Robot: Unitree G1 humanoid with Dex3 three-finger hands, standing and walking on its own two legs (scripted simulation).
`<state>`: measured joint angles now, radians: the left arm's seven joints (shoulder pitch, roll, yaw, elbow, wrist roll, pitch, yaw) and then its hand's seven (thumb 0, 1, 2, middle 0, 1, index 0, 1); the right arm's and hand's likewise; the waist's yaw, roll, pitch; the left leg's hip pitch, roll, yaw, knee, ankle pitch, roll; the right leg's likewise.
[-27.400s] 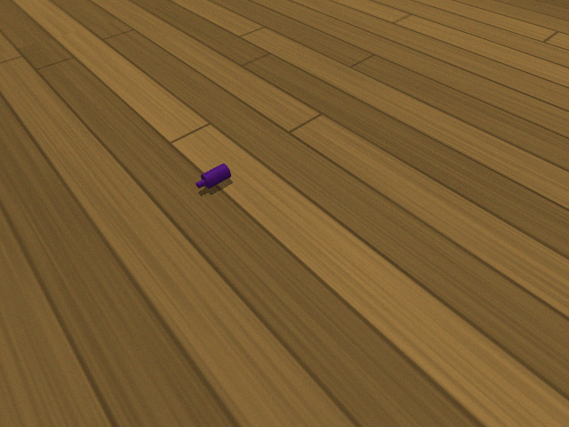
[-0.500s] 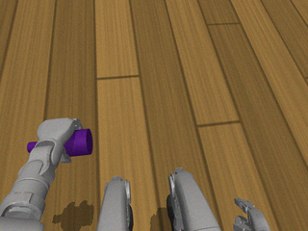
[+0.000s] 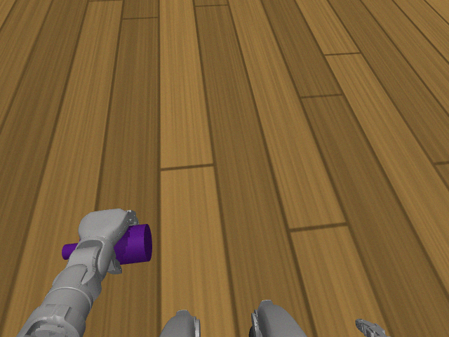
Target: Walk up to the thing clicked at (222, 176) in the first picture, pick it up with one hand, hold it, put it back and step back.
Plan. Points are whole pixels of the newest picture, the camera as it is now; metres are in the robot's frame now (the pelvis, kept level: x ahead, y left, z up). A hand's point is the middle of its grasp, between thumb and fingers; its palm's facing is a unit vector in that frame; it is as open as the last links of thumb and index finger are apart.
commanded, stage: lift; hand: left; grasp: from above
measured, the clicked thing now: (107, 247) +0.33 +0.24 -0.12
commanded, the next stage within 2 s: hold in 0.20 s
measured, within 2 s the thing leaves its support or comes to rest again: neither
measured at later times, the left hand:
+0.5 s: hand (100, 228) +0.33 +0.23 -0.04, palm faces -0.50 -0.04 -0.87, open 10.4 cm
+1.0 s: hand (96, 225) +0.33 +0.22 +0.00, palm faces -0.50 -0.04 -0.86, open 10.4 cm
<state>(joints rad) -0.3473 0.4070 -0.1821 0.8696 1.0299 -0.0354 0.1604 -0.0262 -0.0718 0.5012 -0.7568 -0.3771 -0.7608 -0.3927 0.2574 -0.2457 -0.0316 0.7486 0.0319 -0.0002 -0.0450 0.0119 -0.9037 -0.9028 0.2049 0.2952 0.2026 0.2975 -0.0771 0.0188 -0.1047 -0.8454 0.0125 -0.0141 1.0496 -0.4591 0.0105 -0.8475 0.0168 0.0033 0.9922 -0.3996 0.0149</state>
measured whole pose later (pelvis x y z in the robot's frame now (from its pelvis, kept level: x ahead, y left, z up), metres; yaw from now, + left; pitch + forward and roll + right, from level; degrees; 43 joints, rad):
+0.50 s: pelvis +0.03 +0.00 +0.05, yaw +0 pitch +8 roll -1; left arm -0.30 0.41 -0.20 0.82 1.03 -0.04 0.09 -0.03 -0.06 0.49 -0.75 -0.38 -0.75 -0.39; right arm 0.24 -0.24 -0.05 0.73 0.04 0.03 -0.04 0.01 -0.90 -0.90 0.21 0.30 0.20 0.30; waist -0.05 0.02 -0.06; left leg -0.51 0.00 0.01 0.74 -0.37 0.01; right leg -0.52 0.01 0.02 0.70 -0.32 0.02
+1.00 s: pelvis +0.03 +0.00 +0.06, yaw +0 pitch +4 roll +0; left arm -0.27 0.41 -0.21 0.75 1.01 -0.05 0.02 -0.03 -0.05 0.47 -0.75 -0.36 -0.76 -0.38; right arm 0.22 -0.25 -0.05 0.71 0.05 0.06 -0.04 0.01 -0.90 -0.90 0.20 0.29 0.20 0.30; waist -0.03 0.03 -0.03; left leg -0.36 0.00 0.01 0.60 -0.31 0.01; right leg -0.38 0.00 0.03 0.57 -0.27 0.01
